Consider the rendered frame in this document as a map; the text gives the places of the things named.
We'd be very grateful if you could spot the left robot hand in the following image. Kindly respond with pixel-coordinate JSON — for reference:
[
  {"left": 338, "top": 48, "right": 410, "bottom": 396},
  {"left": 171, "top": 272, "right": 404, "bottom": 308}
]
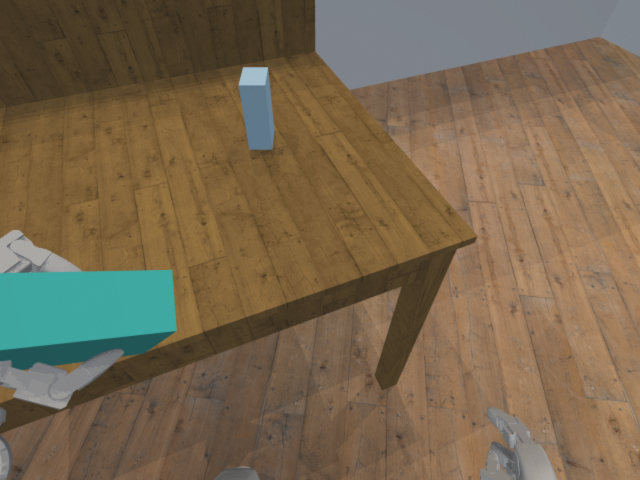
[{"left": 0, "top": 230, "right": 124, "bottom": 410}]

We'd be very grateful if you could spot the sponge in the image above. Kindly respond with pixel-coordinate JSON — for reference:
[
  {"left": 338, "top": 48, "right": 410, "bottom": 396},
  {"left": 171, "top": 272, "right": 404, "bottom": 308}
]
[{"left": 0, "top": 270, "right": 177, "bottom": 370}]

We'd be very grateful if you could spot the table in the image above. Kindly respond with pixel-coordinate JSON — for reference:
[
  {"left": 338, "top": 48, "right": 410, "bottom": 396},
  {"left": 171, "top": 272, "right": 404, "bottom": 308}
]
[{"left": 0, "top": 0, "right": 478, "bottom": 434}]

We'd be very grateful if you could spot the right robot hand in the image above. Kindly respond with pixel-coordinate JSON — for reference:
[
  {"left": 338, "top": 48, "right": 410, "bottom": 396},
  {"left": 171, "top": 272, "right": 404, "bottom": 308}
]
[{"left": 480, "top": 406, "right": 557, "bottom": 480}]

